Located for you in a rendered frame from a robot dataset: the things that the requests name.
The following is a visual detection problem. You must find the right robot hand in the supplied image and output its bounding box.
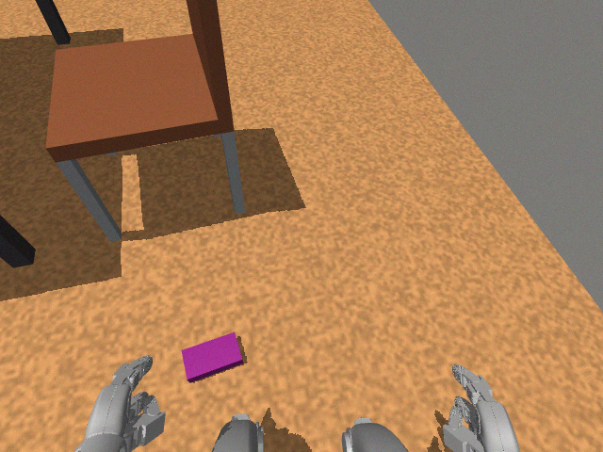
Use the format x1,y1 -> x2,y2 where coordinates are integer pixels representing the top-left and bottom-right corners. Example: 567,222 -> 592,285
443,364 -> 520,452

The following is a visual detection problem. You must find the chair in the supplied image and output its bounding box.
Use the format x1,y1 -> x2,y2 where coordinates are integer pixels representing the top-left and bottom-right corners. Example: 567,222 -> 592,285
45,0 -> 245,242

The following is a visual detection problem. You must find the small box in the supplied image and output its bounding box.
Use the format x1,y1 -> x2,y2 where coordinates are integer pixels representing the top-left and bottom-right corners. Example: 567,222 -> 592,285
182,332 -> 243,383

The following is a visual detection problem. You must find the left robot hand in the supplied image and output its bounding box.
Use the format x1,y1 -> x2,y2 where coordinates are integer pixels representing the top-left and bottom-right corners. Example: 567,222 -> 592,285
84,356 -> 166,452

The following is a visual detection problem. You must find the left robot arm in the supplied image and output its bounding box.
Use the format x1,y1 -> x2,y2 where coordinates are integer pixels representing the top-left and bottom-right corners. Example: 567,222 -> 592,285
74,433 -> 127,452

